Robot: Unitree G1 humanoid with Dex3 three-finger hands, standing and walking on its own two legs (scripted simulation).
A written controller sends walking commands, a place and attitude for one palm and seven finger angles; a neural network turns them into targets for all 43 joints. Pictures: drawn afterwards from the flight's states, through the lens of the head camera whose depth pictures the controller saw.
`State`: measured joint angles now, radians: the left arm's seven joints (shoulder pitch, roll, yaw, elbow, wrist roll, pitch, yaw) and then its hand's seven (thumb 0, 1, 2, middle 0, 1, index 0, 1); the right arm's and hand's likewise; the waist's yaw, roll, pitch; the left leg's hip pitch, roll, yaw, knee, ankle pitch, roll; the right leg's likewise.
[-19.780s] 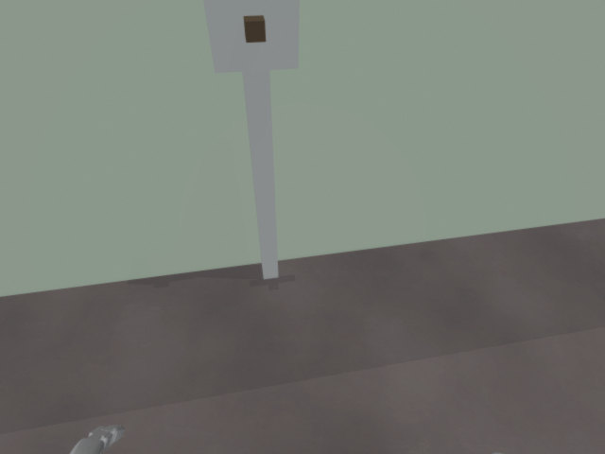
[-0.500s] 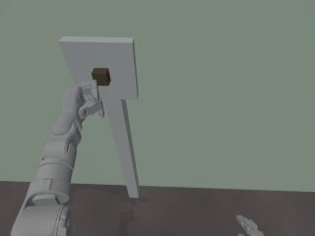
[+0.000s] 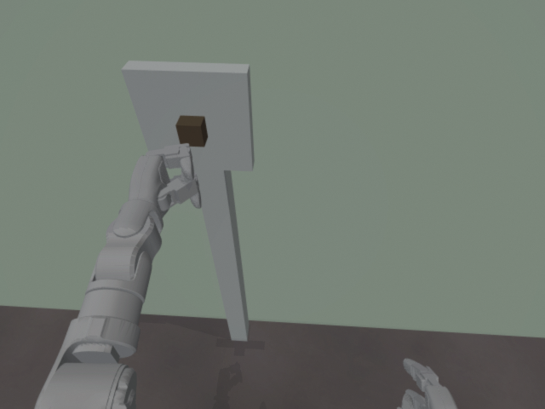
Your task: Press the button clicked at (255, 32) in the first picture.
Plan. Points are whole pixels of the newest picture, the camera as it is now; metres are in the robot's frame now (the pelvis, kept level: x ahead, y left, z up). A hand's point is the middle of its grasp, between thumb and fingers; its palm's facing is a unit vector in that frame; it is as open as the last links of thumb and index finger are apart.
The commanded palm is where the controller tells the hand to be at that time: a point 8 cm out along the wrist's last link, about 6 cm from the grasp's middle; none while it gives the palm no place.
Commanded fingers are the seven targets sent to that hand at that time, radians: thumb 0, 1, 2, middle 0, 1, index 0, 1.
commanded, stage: press the button with the knuckle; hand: left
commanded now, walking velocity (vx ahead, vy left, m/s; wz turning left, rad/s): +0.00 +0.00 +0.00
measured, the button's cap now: (193, 130) +0.48 +0.15 +0.18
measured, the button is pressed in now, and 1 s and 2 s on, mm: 0 14 0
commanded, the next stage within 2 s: hold the button down briefly in 0.82 s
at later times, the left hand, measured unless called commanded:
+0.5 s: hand (198, 169) +0.43 +0.14 +0.15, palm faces +0.03 -1.00 +0.01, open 3.2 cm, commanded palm +0.41 +0.19 +0.15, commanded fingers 0.00 0.90 0.90 -1.30 -1.50 -1.30 -1.50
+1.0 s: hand (198, 162) +0.44 +0.14 +0.15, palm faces +0.04 -1.00 -0.01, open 3.5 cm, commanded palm +0.45 +0.18 +0.15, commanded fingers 0.00 0.90 0.90 -1.30 -1.50 -1.30 -1.50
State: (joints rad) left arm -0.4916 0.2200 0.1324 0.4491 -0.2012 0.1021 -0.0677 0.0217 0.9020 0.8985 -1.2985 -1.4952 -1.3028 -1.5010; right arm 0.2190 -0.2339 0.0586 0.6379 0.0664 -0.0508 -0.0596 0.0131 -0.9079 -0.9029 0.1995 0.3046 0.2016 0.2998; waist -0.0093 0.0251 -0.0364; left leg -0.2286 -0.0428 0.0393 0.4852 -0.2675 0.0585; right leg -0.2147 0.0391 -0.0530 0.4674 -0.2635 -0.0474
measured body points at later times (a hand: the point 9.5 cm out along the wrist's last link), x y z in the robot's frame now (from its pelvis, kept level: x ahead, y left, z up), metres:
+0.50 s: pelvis +0.00 -0.01 +0.00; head +0.01 -0.01 +0.45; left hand +0.42 +0.19 +0.15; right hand +0.08 -0.26 -0.12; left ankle -0.01 +0.08 -0.74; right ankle -0.01 -0.09 -0.74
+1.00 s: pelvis -0.02 -0.01 -0.01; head +0.01 -0.02 +0.44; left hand +0.44 +0.20 +0.15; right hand +0.05 -0.27 -0.13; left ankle -0.01 +0.08 -0.74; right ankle -0.01 -0.09 -0.74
